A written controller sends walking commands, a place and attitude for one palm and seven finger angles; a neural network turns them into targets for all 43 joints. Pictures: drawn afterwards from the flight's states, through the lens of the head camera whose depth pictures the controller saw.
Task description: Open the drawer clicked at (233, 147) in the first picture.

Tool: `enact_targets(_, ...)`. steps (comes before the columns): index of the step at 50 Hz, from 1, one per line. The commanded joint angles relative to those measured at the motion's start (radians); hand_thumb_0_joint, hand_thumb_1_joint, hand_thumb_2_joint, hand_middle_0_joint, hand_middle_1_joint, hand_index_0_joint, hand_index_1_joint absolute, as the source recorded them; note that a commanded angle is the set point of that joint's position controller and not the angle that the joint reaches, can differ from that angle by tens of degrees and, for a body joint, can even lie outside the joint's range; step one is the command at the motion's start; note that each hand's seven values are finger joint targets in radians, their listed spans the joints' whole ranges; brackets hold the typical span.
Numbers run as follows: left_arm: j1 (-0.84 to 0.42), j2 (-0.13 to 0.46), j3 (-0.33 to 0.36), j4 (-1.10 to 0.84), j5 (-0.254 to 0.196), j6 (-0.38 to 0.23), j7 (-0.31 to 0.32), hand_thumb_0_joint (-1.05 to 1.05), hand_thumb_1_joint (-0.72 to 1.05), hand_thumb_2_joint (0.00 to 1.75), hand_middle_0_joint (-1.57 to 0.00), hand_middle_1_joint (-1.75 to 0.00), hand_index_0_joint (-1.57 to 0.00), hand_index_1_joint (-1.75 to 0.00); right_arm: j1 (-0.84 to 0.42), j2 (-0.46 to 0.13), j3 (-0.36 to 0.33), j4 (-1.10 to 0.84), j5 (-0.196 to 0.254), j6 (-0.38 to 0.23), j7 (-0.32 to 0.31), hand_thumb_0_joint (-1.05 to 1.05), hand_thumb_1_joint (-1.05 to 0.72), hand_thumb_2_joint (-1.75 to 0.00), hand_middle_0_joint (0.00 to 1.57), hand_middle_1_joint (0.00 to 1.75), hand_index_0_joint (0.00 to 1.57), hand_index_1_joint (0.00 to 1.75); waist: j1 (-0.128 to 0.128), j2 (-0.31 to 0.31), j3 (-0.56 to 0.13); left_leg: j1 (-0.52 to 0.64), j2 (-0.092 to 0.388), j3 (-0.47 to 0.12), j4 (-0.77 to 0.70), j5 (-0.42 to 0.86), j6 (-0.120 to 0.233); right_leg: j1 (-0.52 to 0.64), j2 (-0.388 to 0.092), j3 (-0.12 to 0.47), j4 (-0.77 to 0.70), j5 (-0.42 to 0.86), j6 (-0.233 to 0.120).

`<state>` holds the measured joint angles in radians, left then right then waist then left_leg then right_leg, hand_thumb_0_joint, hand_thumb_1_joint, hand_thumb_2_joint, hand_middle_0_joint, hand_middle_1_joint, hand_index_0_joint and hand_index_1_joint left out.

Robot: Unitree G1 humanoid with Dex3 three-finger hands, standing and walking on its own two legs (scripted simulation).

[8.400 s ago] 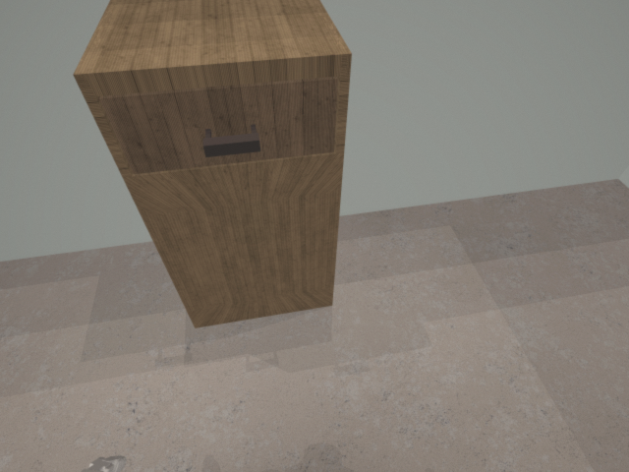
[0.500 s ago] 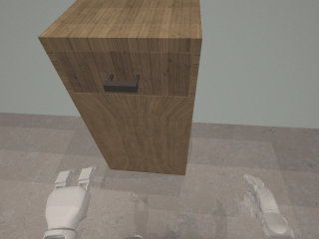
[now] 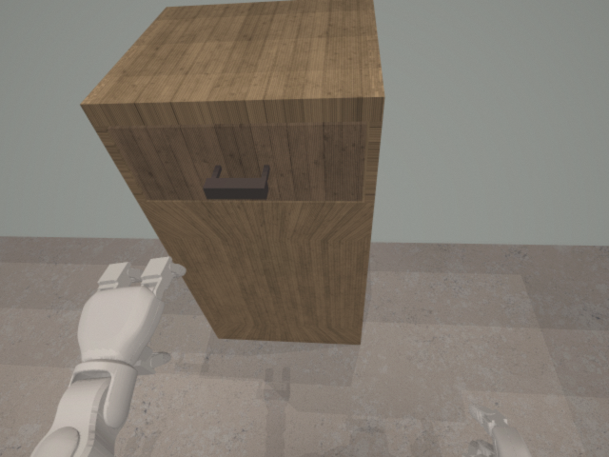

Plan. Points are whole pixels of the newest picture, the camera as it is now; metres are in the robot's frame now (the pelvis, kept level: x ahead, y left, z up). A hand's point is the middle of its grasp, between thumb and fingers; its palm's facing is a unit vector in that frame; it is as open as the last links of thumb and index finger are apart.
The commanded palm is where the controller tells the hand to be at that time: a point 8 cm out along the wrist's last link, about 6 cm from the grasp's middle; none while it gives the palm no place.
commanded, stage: raise the hand with hooked fingers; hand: left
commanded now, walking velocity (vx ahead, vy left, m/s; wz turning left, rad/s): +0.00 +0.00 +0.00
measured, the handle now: (239, 179) +0.55 +0.19 +0.03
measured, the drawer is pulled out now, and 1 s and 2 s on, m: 0.00 0.00 0.00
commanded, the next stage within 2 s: move the hooked fingers above the handle in 0.94 s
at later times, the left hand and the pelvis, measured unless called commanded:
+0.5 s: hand (102, 248) +0.30 +0.28 +0.14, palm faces +0.11 -0.06 -0.99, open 13.8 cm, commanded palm +0.27 +0.28 +0.20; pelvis +0.00 +0.03 +0.01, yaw +1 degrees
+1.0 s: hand (108, 250) +0.30 +0.26 +0.15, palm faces +0.12 -0.05 -0.99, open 13.8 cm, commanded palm +0.26 +0.26 +0.20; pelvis -0.01 +0.02 +0.02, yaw +2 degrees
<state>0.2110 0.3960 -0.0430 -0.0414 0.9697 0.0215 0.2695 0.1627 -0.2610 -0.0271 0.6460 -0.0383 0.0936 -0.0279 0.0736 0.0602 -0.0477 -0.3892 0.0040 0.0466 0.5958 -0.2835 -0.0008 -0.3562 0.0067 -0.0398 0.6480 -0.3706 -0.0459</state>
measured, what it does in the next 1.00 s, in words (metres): stands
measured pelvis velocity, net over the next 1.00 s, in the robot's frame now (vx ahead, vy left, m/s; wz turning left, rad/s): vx -0.01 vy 0.02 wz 0.03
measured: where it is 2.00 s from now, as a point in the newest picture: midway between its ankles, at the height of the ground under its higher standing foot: outside the picture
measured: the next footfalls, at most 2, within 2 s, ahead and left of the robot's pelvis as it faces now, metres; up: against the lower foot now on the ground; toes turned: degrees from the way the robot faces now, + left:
none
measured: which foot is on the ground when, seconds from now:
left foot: down 0.00-1.00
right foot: down 0.00-1.00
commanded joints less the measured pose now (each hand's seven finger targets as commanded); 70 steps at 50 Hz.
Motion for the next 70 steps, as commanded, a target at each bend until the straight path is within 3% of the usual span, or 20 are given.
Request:
enact_targets(1, -0.262, 0.19, 0.111, -0.212, -0.005, 0.023, 0.042, 0.0, -0.24, 0.41, -0.28, -1.03, -0.28, -1.03, -0.193, -0.079, -0.028, -0.173, 0.015, -0.051, 0.001, 0.0, -0.9, -0.9, 0.2, 0.3, 0.2, 0.3, 0.004, -0.062, -0.214, 0.138, -0.05, -0.022, -0.051, 0.229, 0.044, 0.09, -0.016, 0.068, -0.12, 0.347, 0.022)
enact_targets(5, -0.322, 0.21, 0.1, -0.234, -0.016, 0.057, -0.01, 0.0, -0.34, 0.37, -0.29, -1.1, -0.29, -1.1, -0.206, -0.087, -0.026, -0.172, 0.026, -0.039, -0.001, 0.0, -0.9, -0.9, 0.2, 0.3, 0.2, 0.3, 0.007, -0.031, -0.237, 0.198, -0.043, -0.037, -0.076, 0.295, 0.041, 0.117, -0.007, 0.045, -0.127, 0.365, 0.017)
enact_targets(7, -0.346, 0.203, 0.078, -0.218, -0.027, 0.075, -0.044, 0.0, -0.38, 0.35, -0.29, -1.12, -0.29, -1.12, -0.204, -0.082, -0.02, -0.169, 0.032, -0.029, -0.003, 0.0, -0.9, -0.9, 0.2, 0.3, 0.2, 0.3, 0.003, -0.045, -0.203, 0.212, -0.037, -0.041, -0.1, 0.298, 0.039, 0.117, -0.006, 0.03, -0.144, 0.347, 0.02)
enact_targets(11, -0.422, 0.25, 0.096, -0.223, -0.019, 0.098, -0.103, 0.0, -0.48, 0.31, -0.3, -1.18, -0.3, -1.18, -0.211, -0.082, -0.005, -0.169, 0.035, -0.009, 0.001, 0.0, -0.9, -0.9, 0.2, 0.3, 0.2, 0.3, 0.012, 0.002, -0.215, 0.26, -0.027, -0.052, -0.132, 0.374, 0.03, 0.158, 0.0, 0.021, -0.161, 0.359, 0.012)
enact_targets(15, -0.487, 0.275, 0.109, -0.192, -0.036, 0.115, -0.163, 0.0, -0.5, 0.3, -0.3, -1.2, -0.3, -1.2, -0.22, -0.085, 0.005, -0.171, 0.042, 0.01, 0.005, 0.0, -0.9, -0.9, 0.2, 0.3, 0.2, 0.3, 0.012, -0.005, -0.183, 0.273, -0.019, -0.063, -0.163, 0.408, 0.023, 0.179, 0.01, 0.01, -0.189, 0.354, 0.01)
enact_targets(22, -0.64, 0.31, 0.096, -0.182, -0.053, 0.106, -0.253, 0.0, -0.5, 0.3, -0.3, -1.2, -0.3, -1.2, -0.211, -0.087, 0.017, -0.163, 0.047, 0.024, 0.011, 0.0, -0.9, -0.9, 0.2, 0.3, 0.2, 0.3, 0.002, 0.016, -0.195, 0.317, -0.013, -0.077, -0.197, 0.424, 0.016, 0.199, 0.01, 0.002, -0.226, 0.325, 0.009)
enact_targets(24, -0.669, 0.334, 0.111, -0.172, -0.062, 0.096, -0.273, 0.0, -0.5, 0.3, -0.3, -1.2, -0.3, -1.2, -0.209, -0.092, 0.018, -0.164, 0.047, 0.024, 0.009, 0.0, -0.9, -0.9, 0.2, 0.3, 0.2, 0.3, 0.003, -0.008, -0.193, 0.318, -0.015, -0.079, -0.206, 0.405, 0.019, 0.205, 0.01, 0.0, -0.236, 0.32, 0.01)
enact_targets(27, -0.72, 0.364, 0.13, -0.169, -0.079, 0.076, -0.297, 0.0, -0.5, 0.3, -0.3, -1.2, -0.3, -1.2, -0.208, -0.096, 0.02, -0.16, 0.052, 0.019, 0.01, 0.0, -0.9, -0.9, 0.2, 0.3, 0.2, 0.3, 0.003, 0.01, -0.203, 0.32, -0.018, -0.078, -0.215, 0.393, 0.019, 0.22, 0.008, 0.002, -0.248, 0.314, 0.008)
enact_targets(31, -0.601, 0.313, 0.112, -0.104, -0.108, 0.063, -0.329, 0.0, -0.5, 0.3, -0.3, -1.2, -0.3, -1.2, -0.194, -0.101, 0.016, -0.165, 0.055, 0.018, 0.021, 0.0, -0.9, -0.9, 0.2, 0.3, 0.2, 0.3, 0.012, -0.052, -0.159, 0.289, -0.021, -0.067, -0.225, 0.367, 0.024, 0.224, 0.007, -0.003, -0.261, 0.316, 0.013)
enact_targets(35, -0.623, 0.352, 0.149, -0.196, -0.102, 0.023, -0.316, 0.0, -0.5, 0.3, -0.3, -1.2, -0.3, -1.2, -0.198, -0.108, 0.009, -0.177, 0.051, 0.007, 0.024, 0.0, -0.9, -0.9, 0.2, 0.3, 0.2, 0.3, 0.019, -0.01, -0.199, 0.291, -0.026, -0.065, -0.222, 0.355, 0.03, 0.237, 0.012, 0.007, -0.26, 0.313, 0.011)
enact_targets(40, -0.653, 0.399, 0.207, -0.224, -0.1, -0.019, -0.248, 0.0, -0.5, 0.3, -0.3, -1.2, -0.3, -1.2, -0.191, -0.107, 0.003, -0.16, 0.051, -0.012, 0.02, 0.0, -0.9, -0.9, 0.2, 0.3, 0.2, 0.3, 0.028, 0.007, -0.216, 0.284, -0.033, -0.065, -0.222, 0.316, 0.031, 0.235, 0.011, 0.017, -0.266, 0.28, 0.011)
enact_targets(46, -0.659, 0.354, 0.16, -0.151, -0.097, 0.018, -0.212, 0.0, -0.5, 0.3, -0.3, -1.2, -0.3, -1.2, -0.198, -0.103, 0.001, -0.141, 0.061, -0.013, 0.019, 0.0, -0.9, -0.9, 0.2, 0.3, 0.2, 0.3, 0.021, 0.001, -0.202, 0.269, -0.041, -0.048, -0.226, 0.287, 0.03, 0.231, 0.001, 0.019, -0.269, 0.268, 0.015)
enact_targets(52, -0.629, 0.325, 0.112, -0.135, -0.098, 0.05, -0.262, 0.0, -0.5, 0.3, -0.3, -1.2, -0.3, -1.2, -0.216, -0.106, 0.007, -0.15, 0.063, -0.002, 0.011, 0.0, -0.9, -0.9, 0.2, 0.3, 0.2, 0.3, 0.009, -0.052, -0.162, 0.252, -0.044, -0.036, -0.228, 0.268, 0.039, 0.234, -0.005, 0.023, -0.277, 0.292, 0.024)
enact_targets(55, -0.719, 0.299, 0.071, -0.103, -0.088, 0.045, -0.275, 0.0, -0.5, 0.3, -0.3, -1.2, -0.3, -1.2, -0.213, -0.104, 0.013, -0.148, 0.064, -0.003, 0.003, 0.0, -0.9, -0.9, 0.2, 0.3, 0.2, 0.3, -0.012, -0.062, -0.142, 0.255, -0.044, -0.04, -0.224, 0.227, 0.04, 0.194, 0.0, 0.026, -0.29, 0.246, 0.025)
enact_targets(57, -0.733, 0.362, 0.126, -0.061, -0.077, 0.026, -0.267, 0.0, -0.5, 0.3, -0.3, -1.2, -0.3, -1.2, -0.192, -0.107, 0.01, -0.135, 0.06, -0.005, -0.005, 0.0, -0.9, -0.9, 0.2, 0.3, 0.2, 0.3, -0.001, -0.083, -0.157, 0.243, -0.047, -0.034, -0.222, 0.235, 0.043, 0.216, -0.005, 0.031, -0.286, 0.264, 0.026)
enact_targets(60, -0.823, 0.371, 0.128, -0.026, -0.071, 0.006, -0.251, 0.0, -0.5, 0.3, -0.3, -1.2, -0.3, -1.2, -0.191, -0.104, 0.014, -0.129, 0.061, -0.008, -0.012, 0.0, -0.9, -0.9, 0.2, 0.3, 0.2, 0.3, -0.007, -0.057, -0.177, 0.234, -0.053, -0.033, -0.211, 0.228, 0.042, 0.218, -0.006, 0.041, -0.286, 0.264, 0.026)
enact_targets(61, -0.846, 0.342, 0.098, -0.007, -0.07, 0.002, -0.246, 0.0, -0.5, 0.3, -0.3, -1.2, -0.3, -1.2, -0.186, -0.097, 0.015, -0.128, 0.062, -0.009, -0.014, 0.0, -0.9, -0.9, 0.2, 0.3, 0.2, 0.3, -0.01, -0.039, -0.175, 0.236, -0.055, -0.03, -0.21, 0.226, 0.042, 0.209, -0.011, 0.037, -0.283, 0.26, 0.026)
enact_targets(62, -0.849, 0.357, 0.118, 0.025, -0.069, -0.001, -0.238, 0.0, -0.5, 0.3, -0.3, -1.2, -0.3, -1.2, -0.173, -0.099, 0.012, -0.119, 0.063, -0.008, -0.014, 0.0, -0.9, -0.9, 0.2, 0.3, 0.2, 0.3, -0.009, -0.046, -0.173, 0.231, -0.053, -0.031, -0.208, 0.24, 0.041, 0.209, -0.008, 0.035, -0.278, 0.278, 0.023)
enact_targets(64, -0.875, 0.337, 0.095, 0.011, -0.068, -0.005, -0.23, 0.0, -0.5, 0.3, -0.3, -1.2, -0.3, -1.2, -0.17, -0.098, 0.007, -0.128, 0.062, -0.008, -0.013, 0.0, -0.9, -0.9, 0.2, 0.3, 0.2, 0.3, -0.005, -0.021, -0.23, 0.246, -0.059, -0.026, -0.195, 0.276, 0.044, 0.231, -0.011, 0.04, -0.263, 0.334, 0.023)
enact_targets(70, -0.863, 0.304, 0.069, 0.07, -0.064, 0.02, -0.235, 0.0, -0.5, 0.3, -0.3, -1.2, -0.3, -1.2, -0.153, -0.107, -0.002, -0.131, 0.064, 0.005, -0.003, 0.0, -0.9, -0.9, 0.2, 0.3, 0.2, 0.3, -0.01, -0.059, -0.258, 0.227, -0.058, -0.023, -0.172, 0.336, 0.046, 0.247, -0.008, 0.038, -0.233, 0.441, 0.024)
